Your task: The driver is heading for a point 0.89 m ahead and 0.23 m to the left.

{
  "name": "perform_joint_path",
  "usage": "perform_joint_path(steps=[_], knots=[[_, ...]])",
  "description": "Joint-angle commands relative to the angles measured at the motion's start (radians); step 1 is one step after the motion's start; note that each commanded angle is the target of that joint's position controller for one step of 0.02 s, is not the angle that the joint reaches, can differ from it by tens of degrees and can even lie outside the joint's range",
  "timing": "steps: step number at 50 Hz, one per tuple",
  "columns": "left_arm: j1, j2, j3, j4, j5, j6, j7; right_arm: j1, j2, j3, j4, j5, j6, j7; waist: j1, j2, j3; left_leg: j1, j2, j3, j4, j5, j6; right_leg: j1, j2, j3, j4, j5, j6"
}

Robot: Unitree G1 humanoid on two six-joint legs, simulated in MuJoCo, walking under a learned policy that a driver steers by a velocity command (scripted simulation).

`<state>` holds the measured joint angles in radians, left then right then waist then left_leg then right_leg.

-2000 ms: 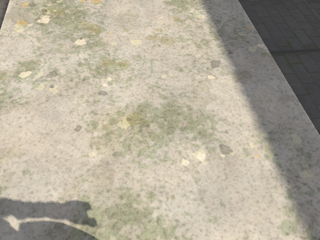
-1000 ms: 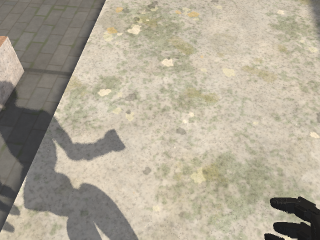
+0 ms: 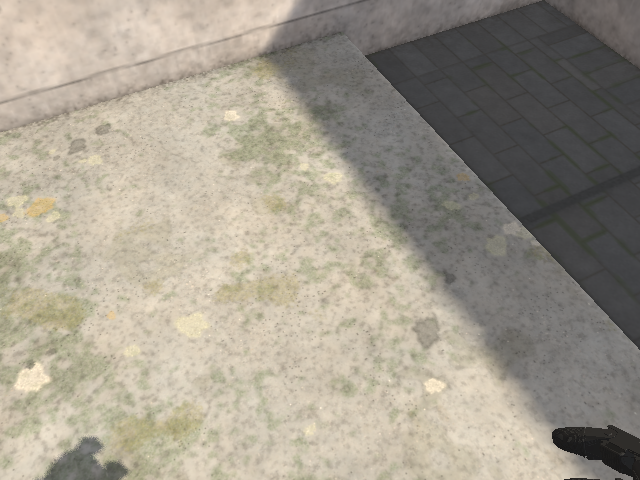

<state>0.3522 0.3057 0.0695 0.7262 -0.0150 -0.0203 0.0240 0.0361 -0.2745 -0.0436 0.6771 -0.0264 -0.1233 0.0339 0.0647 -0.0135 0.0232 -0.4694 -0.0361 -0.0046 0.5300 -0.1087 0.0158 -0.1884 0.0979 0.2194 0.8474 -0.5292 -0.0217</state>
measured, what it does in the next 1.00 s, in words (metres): steps on the spot, turning left: right foot, then left foot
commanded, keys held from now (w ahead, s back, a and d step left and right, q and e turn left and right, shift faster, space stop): no key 0.04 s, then q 0.96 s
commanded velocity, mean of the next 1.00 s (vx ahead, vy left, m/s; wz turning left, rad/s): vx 0.07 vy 0.00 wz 0.36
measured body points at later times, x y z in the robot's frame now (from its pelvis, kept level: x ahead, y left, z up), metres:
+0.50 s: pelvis +0.09 +0.00 +0.02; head +0.12 -0.02 +0.47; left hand +0.22 +0.29 -0.06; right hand +0.26 -0.28 -0.10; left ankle +0.06 +0.11 -0.66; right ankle +0.13 -0.12 -0.72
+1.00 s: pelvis +0.08 +0.04 +0.02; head +0.11 +0.09 +0.47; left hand +0.10 +0.37 -0.09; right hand +0.35 -0.15 -0.06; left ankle +0.07 +0.13 -0.72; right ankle +0.17 -0.10 -0.66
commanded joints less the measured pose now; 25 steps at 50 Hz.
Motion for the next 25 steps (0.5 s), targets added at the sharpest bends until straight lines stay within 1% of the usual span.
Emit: perform_joint_path(steps=[1, 2, 3, 4, 5, 6, 7, 8, 10, 11, 12, 14, 16, 17, 18, 19, 20, 21, 22, 23, 24, 25], knots=[[0.087, 0.142, 0.021, -0.057, -0.010, -0.010, 0.003, 0.232, -0.139, -0.049, -0.016, 0.026, 0.012, -0.002, -0.118, 0.156, -0.274, 0.680, 0.426, -0.547, -0.117, 0.370, 0.274, -0.482, -0.029, 0.013, 0.510, -0.068, 0.061], [-0.001, 0.142, 0.021, -0.074, -0.002, 0.000, 0.009, 0.172, -0.107, -0.033, -0.024, 0.016, 0.021, -0.004, -0.110, 0.080, -0.204, 0.568, 0.377, -0.427, -0.124, 0.415, 0.240, -0.469, -0.060, -0.022, 0.486, -0.016, 0.068], [-0.057, 0.125, 0.018, -0.094, 0.015, 0.006, 0.010, 0.131, -0.079, -0.019, -0.016, 0.013, 0.024, -0.003, -0.091, 0.064, -0.138, 0.451, 0.334, -0.352, -0.139, 0.503, 0.233, -0.444, -0.090, -0.041, 0.416, 0.017, 0.074], [-0.063, 0.102, 0.015, -0.102, 0.023, 0.013, 0.008, 0.104, -0.066, -0.009, -0.006, 0.010, 0.025, -0.003, -0.055, 0.086, -0.120, 0.367, 0.292, -0.298, -0.158, 0.550, 0.217, -0.375, -0.132, -0.065, 0.330, 0.046, 0.073], [-0.049, 0.066, 0.005, -0.097, 0.024, 0.018, 0.007, 0.083, -0.061, -0.006, 0.004, 0.011, 0.029, -0.001, -0.032, 0.115, -0.108, 0.309, 0.249, -0.248, -0.174, 0.585, 0.206, -0.310, -0.140, -0.094, 0.220, 0.057, 0.079], [-0.043, 0.033, -0.005, -0.093, 0.024, 0.019, 0.008, 0.067, -0.074, -0.009, 0.011, 0.013, 0.033, -0.001, -0.022, 0.139, -0.112, 0.272, 0.223, -0.210, -0.179, 0.645, 0.205, -0.256, -0.131, -0.130, 0.117, 0.061, 0.090], [-0.052, 0.017, -0.012, -0.093, 0.027, 0.018, 0.010, 0.064, -0.100, -0.017, 0.017, 0.015, 0.039, -0.005, -0.023, 0.153, -0.126, 0.259, 0.214, -0.196, -0.179, 0.693, 0.213, -0.210, -0.122, -0.151, 0.030, 0.072, 0.101], [-0.062, 0.011, -0.016, -0.092, 0.027, 0.017, 0.013, 0.069, -0.129, -0.027, 0.024, 0.019, 0.047, -0.009, -0.027, 0.155, -0.152, 0.262, 0.213, -0.194, -0.174, 0.693, 0.217, -0.165, -0.113, -0.159, -0.041, 0.114, 0.105], [-0.081, 0.043, -0.007, -0.087, 0.019, 0.025, 0.018, 0.089, -0.182, -0.046, 0.029, 0.032, 0.065, -0.016, -0.043, 0.153, -0.182, 0.275, 0.226, -0.222, -0.178, 0.577, 0.223, -0.122, -0.092, -0.165, -0.113, 0.205, 0.104], [-0.101, 0.059, -0.002, -0.092, 0.016, 0.032, 0.020, 0.094, -0.196, -0.051, 0.028, 0.038, 0.075, -0.018, -0.051, 0.150, -0.177, 0.268, 0.230, -0.244, -0.186, 0.475, 0.221, -0.115, -0.087, -0.162, -0.133, 0.225, 0.098], [-0.128, 0.067, 0.001, -0.100, 0.015, 0.039, 0.021, 0.094, -0.200, -0.053, 0.026, 0.044, 0.085, -0.021, -0.059, 0.148, -0.161, 0.251, 0.230, -0.267, -0.195, 0.347, 0.217, -0.112, -0.083, -0.158, -0.154, 0.231, 0.090], [-0.176, 0.063, 0.004, -0.116, 0.018, 0.044, 0.020, 0.088, -0.194, -0.054, 0.025, 0.052, 0.103, -0.027, -0.064, 0.150, -0.112, 0.210, 0.216, -0.311, -0.202, 0.125, 0.201, -0.100, -0.073, -0.154, -0.224, 0.248, 0.071], [-0.171, 0.054, 0.007, -0.117, 0.021, 0.032, 0.015, 0.072, -0.175, -0.050, 0.022, 0.060, 0.117, -0.037, -0.038, 0.150, -0.084, 0.168, 0.183, -0.336, -0.169, 0.036, 0.167, -0.027, -0.065, -0.165, -0.379, 0.334, 0.041], [-0.156, 0.075, 0.015, -0.118, 0.025, 0.024, 0.015, 0.087, -0.153, -0.044, 0.022, 0.059, 0.121, -0.043, -0.031, 0.127, -0.090, 0.130, 0.155, -0.337, -0.128, -0.015, 0.129, 0.045, -0.108, -0.138, -0.442, 0.388, 0.015], [-0.117, 0.131, 0.028, -0.125, 0.040, 0.020, 0.023, 0.103, -0.111, -0.031, 0.012, 0.046, 0.120, -0.044, -0.032, 0.028, -0.130, 0.052, 0.109, -0.290, -0.007, -0.143, 0.077, 0.143, -0.261, -0.028, -0.459, 0.467, -0.043], [-0.137, 0.191, 0.046, -0.113, 0.051, 0.028, 0.021, 0.133, -0.071, -0.023, -0.011, 0.048, 0.117, -0.045, -0.078, -0.219, -0.104, -0.079, -0.035, -0.094, 0.150, -0.362, 0.017, 0.130, -0.408, 0.135, -0.514, 0.576, -0.166], [-0.141, 0.149, 0.039, -0.124, 0.058, 0.022, 0.018, 0.131, -0.134, -0.041, -0.005, 0.041, 0.115, -0.046, -0.041, -0.245, -0.109, -0.114, -0.017, -0.054, 0.391, -0.520, -0.031, 0.113, -0.501, 0.220, -0.541, 0.681, -0.260], [-0.167, 0.105, 0.024, -0.134, 0.054, 0.014, 0.019, 0.155, -0.180, -0.064, 0.009, 0.047, 0.121, -0.045, -0.053, -0.172, -0.105, -0.130, 0.004, -0.081, 0.540, -0.507, -0.053, 0.104, -0.480, 0.168, -0.527, 0.740, -0.262], [-0.219, 0.084, 0.018, -0.141, 0.043, 0.009, 0.020, 0.188, -0.177, -0.072, 0.032, 0.050, 0.137, -0.049, -0.082, -0.121, -0.094, -0.133, 0.018, -0.086, 0.601, -0.463, -0.073, 0.094, -0.427, 0.079, -0.506, 0.759, -0.223], [-0.252, 0.080, 0.018, -0.141, 0.029, 0.005, 0.018, 0.199, -0.166, -0.072, 0.036, 0.047, 0.151, -0.053, -0.090, -0.114, -0.079, -0.149, 0.031, -0.082, 0.611, -0.413, -0.091, 0.093, -0.399, 0.020, -0.497, 0.763, -0.195], [-0.256, 0.084, 0.018, -0.135, 0.025, 0.005, 0.019, 0.187, -0.142, -0.066, 0.030, 0.046, 0.161, -0.053, -0.085, -0.111, -0.070, -0.150, 0.040, -0.069, 0.601, -0.375, -0.105, 0.087, -0.382, -0.023, -0.495, 0.786, -0.187], [-0.251, 0.091, 0.022, -0.127, 0.028, 0.009, 0.019, 0.170, -0.121, -0.060, 0.016, 0.048, 0.166, -0.050, -0.078, -0.114, -0.065, -0.135, 0.040, -0.043, 0.570, -0.346, -0.115, 0.076, -0.363, -0.063, -0.500, 0.793, -0.186]])
Keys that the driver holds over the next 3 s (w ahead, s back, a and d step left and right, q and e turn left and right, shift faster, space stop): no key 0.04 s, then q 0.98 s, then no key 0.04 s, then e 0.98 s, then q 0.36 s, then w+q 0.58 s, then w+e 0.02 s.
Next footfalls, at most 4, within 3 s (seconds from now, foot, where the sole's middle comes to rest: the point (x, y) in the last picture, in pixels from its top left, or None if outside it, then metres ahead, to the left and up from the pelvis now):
0.36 right None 0.17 -0.12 -0.76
0.72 left None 0.10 0.14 -0.76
1.18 right None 0.21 -0.06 -0.76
1.82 right None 0.18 -0.11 -0.76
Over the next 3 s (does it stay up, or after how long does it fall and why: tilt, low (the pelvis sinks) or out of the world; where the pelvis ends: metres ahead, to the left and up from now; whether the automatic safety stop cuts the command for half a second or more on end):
stays up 0.27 0.12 0.02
